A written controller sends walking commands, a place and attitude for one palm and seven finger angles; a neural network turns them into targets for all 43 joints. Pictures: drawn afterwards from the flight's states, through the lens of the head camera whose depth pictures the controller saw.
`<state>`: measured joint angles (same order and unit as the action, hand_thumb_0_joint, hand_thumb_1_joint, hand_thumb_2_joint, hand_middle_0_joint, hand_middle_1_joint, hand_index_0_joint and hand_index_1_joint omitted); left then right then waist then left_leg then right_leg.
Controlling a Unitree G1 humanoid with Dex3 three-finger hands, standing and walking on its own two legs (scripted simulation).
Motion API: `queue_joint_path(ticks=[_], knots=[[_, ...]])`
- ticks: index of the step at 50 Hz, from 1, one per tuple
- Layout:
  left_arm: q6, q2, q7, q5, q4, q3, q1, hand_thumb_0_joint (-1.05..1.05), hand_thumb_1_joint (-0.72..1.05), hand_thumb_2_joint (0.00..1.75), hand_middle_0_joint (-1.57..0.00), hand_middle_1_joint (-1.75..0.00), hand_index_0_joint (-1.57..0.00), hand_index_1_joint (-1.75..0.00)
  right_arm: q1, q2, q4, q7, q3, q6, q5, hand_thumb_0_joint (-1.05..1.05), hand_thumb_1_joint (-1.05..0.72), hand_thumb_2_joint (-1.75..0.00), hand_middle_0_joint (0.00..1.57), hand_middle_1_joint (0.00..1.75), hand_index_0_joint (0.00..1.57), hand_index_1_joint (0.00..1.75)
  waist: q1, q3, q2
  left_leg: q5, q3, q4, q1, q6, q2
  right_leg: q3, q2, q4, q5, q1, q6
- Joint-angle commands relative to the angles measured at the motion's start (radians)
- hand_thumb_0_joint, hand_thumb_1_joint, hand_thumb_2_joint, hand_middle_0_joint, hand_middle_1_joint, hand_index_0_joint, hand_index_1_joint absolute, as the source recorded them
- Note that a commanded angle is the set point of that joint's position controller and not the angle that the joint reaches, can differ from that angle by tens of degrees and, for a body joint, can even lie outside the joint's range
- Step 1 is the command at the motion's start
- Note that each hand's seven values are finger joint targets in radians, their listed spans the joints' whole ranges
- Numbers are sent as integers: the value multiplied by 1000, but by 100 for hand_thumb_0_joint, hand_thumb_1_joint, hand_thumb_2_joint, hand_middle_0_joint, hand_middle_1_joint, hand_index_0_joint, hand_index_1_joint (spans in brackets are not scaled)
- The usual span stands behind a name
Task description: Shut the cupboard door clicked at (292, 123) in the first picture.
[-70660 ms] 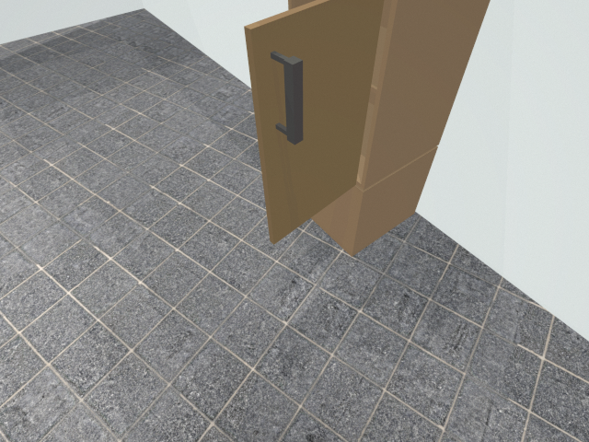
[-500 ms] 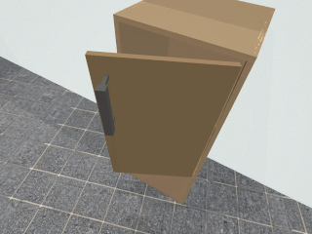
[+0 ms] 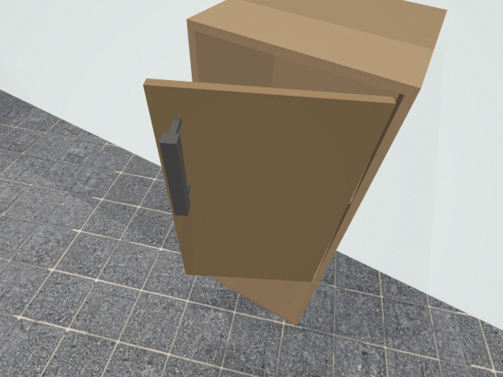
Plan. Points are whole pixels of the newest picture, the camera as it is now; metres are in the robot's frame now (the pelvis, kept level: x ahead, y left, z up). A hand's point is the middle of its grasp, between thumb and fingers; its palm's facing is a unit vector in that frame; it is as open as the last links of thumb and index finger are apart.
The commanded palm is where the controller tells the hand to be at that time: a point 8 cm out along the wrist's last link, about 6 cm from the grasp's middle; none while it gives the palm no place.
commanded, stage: raise the hand and make a fist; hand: left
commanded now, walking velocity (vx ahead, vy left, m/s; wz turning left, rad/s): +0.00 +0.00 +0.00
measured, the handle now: (179, 169) +0.41 +0.15 +0.11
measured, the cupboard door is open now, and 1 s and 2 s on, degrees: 27 27 27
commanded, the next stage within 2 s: bring the fist close to the handle in 1.90 s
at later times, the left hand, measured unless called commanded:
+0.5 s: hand out of the picture +0.12 +0.18 -0.03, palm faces +0.21 -0.98 -0.05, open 5.7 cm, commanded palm +0.12 +0.21 -0.01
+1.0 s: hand (141, 310) +0.20 +0.17 +0.05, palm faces +0.06 -1.00 -0.04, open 3.5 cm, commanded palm +0.16 +0.22 +0.06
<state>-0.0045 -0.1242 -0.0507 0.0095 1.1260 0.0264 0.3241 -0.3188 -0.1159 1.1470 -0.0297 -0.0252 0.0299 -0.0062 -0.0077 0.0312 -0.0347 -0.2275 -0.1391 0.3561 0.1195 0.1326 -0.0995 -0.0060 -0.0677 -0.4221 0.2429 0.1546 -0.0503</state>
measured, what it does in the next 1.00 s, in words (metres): stands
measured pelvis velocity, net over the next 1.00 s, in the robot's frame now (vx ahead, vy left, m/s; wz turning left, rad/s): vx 0.02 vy -0.04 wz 0.13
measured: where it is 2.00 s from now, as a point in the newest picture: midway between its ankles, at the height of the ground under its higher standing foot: outside the picture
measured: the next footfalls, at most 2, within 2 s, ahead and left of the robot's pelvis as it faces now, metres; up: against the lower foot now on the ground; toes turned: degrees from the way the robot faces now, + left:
none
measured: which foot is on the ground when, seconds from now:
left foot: down 0.00-1.00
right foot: down 0.00-1.00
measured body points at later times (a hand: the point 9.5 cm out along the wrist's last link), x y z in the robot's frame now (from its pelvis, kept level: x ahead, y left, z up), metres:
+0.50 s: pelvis -0.02 -0.04 -0.07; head +0.00 -0.01 +0.38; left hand +0.10 +0.23 -0.03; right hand +0.24 -0.26 -0.07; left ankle -0.01 +0.02 -0.74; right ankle +0.04 -0.12 -0.74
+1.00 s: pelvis +0.02 -0.04 -0.04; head +0.06 -0.04 +0.41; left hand +0.19 +0.22 +0.05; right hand +0.22 -0.26 -0.12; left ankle -0.01 +0.02 -0.74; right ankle +0.04 -0.12 -0.74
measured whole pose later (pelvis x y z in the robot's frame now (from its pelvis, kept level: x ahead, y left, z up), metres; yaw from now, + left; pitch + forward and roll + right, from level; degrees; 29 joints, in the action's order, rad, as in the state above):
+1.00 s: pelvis +0.02 -0.04 -0.04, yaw +7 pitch +8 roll -2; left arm -0.26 -0.25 0.33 -0.33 -0.24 -0.18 0.49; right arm -0.30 -0.28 0.53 -0.04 -0.03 0.23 0.05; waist 0.02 -0.08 0.05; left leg -0.49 0.00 0.88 0.53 0.08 -0.06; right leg -0.10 0.05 -0.82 0.40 0.57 0.05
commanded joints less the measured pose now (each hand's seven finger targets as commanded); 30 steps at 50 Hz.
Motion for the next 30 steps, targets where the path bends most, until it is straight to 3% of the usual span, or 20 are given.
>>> queue_joint_path(ticks=[1, 2, 3, 4, 5, 7, 8, 9, 10, 11, 12, 13, 14, 16, 17, 19, 21, 23, 27, 30], knots=[[-214, -197, -78, -88, -1431, -9, -111, 0, 90, 90, -22, -32, -22, -32, -99, -267, -336, -89, -8, 328, 80, 0, -90, -90, 20, 30, 20, 30, -88, -378, 399, 478, 434, -14, -448, -266, 293, -67, 122, -527, 184, 320, 38], [-172, -194, -124, -121, -1395, -75, -87, 0, 90, 90, -24, -34, -24, -34, -16, -280, -304, -96, 3, 357, 44, 0, -90, -90, 20, 30, 20, 30, -26, -349, 455, 423, 393, -84, -289, -314, 260, -10, 92, -492, 166, 316, 57], [-23, 32, -124, -122, -1065, 95, 162, 0, 90, 90, -25, -36, -25, -36, 25, -190, -297, -38, 6, 360, 49, 0, -90, -90, 20, 30, 20, 30, -6, -175, 298, 199, 321, -128, -36, -306, 215, -6, 52, -400, 133, 288, 71], [-4, 52, -120, -168, -1202, 152, 47, 0, 90, 90, -27, -38, -27, -38, -37, -245, -329, -6, 41, 374, 71, 0, -90, -90, 20, 30, 20, 30, -51, -54, 245, 90, 263, -79, 18, -231, 188, -42, 44, -323, 107, 305, 70], [-39, 75, -99, -177, -1280, 182, -14, 0, 90, 90, -29, -40, -29, -40, -7, -248, -390, 0, 42, 396, 73, 0, -90, -90, 20, 30, 20, 30, -63, -9, 178, 22, 255, -18, 58, -196, 174, -59, 46, -254, 113, 295, 72], [-111, 57, -52, -167, -1154, 160, -27, 0, 90, 90, -33, -44, -33, -44, 29, -249, -467, -3, 42, 417, 64, 0, -90, -90, 20, 30, 20, 30, -97, 76, -109, -91, 223, 149, 217, -147, 117, -54, 41, -78, 129, 301, 72], [-159, 33, -18, -155, -1050, 109, -1, 0, 90, 90, -35, -46, -35, -46, 27, -253, -497, 0, 52, 411, 48, 0, -90, -90, 20, 30, 20, 30, -93, 90, -295, -128, 220, 225, 300, -132, 99, -23, 30, -52, 232, 367, 70], [-221, 19, 31, -165, -973, 50, 111, 0, 90, 90, -36, -48, -36, -48, 42, -268, -526, 4, 64, 403, 33, 0, -90, -90, 20, 30, 20, 30, -50, 50, -390, -142, 214, 278, 373, -128, 84, -18, 31, -88, 290, 400, 72], [-287, -15, 87, -183, -940, -21, 204, 0, 90, 90, -38, -50, -38, -50, 62, -284, -553, 14, 75, 393, 21, 0, -90, -90, 20, 30, 20, 30, -8, -17, -392, -117, 205, 317, 432, -136, 71, -24, 35, -150, 255, 403, 83], [-345, -61, 162, -208, -943, -103, 286, 0, 90, 90, -40, -52, -40, -52, 72, -314, -585, 33, 96, 367, 13, 0, -90, -90, 20, 30, 20, 30, 25, -121, -304, -22, 195, 357, 407, -162, 70, -50, 48, -237, 125, 385, 96], [-398, -185, 225, -235, -866, -230, 334, 0, 90, 90, -42, -54, -42, -54, 100, -302, -610, 42, 112, 338, 23, 0, -90, -90, 20, 30, 20, 30, 70, -166, -306, -120, 185, 386, 535, -205, 52, -14, 17, -273, 252, 365, 111], [-466, -157, 302, -258, -891, -195, 303, 0, 90, 90, -44, -56, -44, -56, 154, -292, -660, 46, 105, 315, 23, 0, -90, -90, 20, 30, 20, 30, 65, -79, -311, -217, 163, 423, 631, -203, 39, 21, 9, -275, 377, 407, 121], [-512, -215, 333, -258, -941, -254, 273, 0, 90, 90, -46, -58, -46, -58, 189, -296, -711, 49, 113, 295, 23, 0, -90, -90, 20, 30, 20, 30, 77, -56, -251, -279, 156, 437, 696, -184, 37, 49, 13, -299, 451, 429, 126], [-530, -272, 332, -261, -1094, -298, 270, 0, 90, 90, -49, -62, -49, -62, 231, -283, -799, 54, 108, 267, 34, 0, -90, -90, 20, 30, 20, 30, 113, -77, -24, -313, 123, 442, 719, -139, 24, 93, 24, -323, 471, 391, 121], [-524, -308, 309, -257, -1198, -313, 234, 0, 90, 90, -51, -64, -51, -64, 229, -279, -824, 56, 107, 256, 36, 0, -90, -90, 20, 30, 20, 30, 123, -124, 149, -300, 127, 435, 676, -138, 26, 100, 30, -347, 431, 378, 128], [-506, -287, 259, -256, -1395, -280, 181, 0, 90, 90, -55, -68, -55, -68, 209, -260, -863, 59, 92, 246, 34, 0, -90, -90, 20, 30, 20, 30, 101, -212, 258, -319, 198, 376, 583, -139, 62, 35, 61, -414, 305, 402, 129], [-520, -257, 223, -259, -1620, -209, 58, 0, 90, 90, -58, -72, -58, -72, 173, -262, -879, 50, 82, 250, 29, 0, -90, -90, 20, 30, 20, 30, 38, -283, 316, -261, 276, 382, 479, -146, 95, -6, 86, -461, 183, 477, 121], [-555, -224, 213, -277, -1750, -139, -33, 0, 90, 90, -62, -76, -62, -76, 142, -270, -850, 30, 74, 263, 26, 0, -90, -90, 20, 30, 20, 30, -23, -285, 291, -205, 303, 426, 429, -134, 108, -2, 97, -455, 147, 527, 108], [-565, -142, 312, -292, -1584, -1, -79, 0, 90, 90, -69, -84, -69, -84, 109, -298, -784, -8, 54, 298, 38, 0, -90, -90, 20, 30, 20, 30, -123, -167, 73, -161, 295, 542, 510, -95, 102, 5, 102, -402, 145, 582, 86], [-446, -205, 377, -263, -1411, -56, 26, 0, 90, 90, -75, -90, -75, -90, 85, -298, -786, -24, 60, 286, 53, 0, -90, -90, 20, 30, 20, 30, -85, -157, -50, -229, 265, 520, 578, -88, 102, 30, 86, -333, 243, 523, 76]])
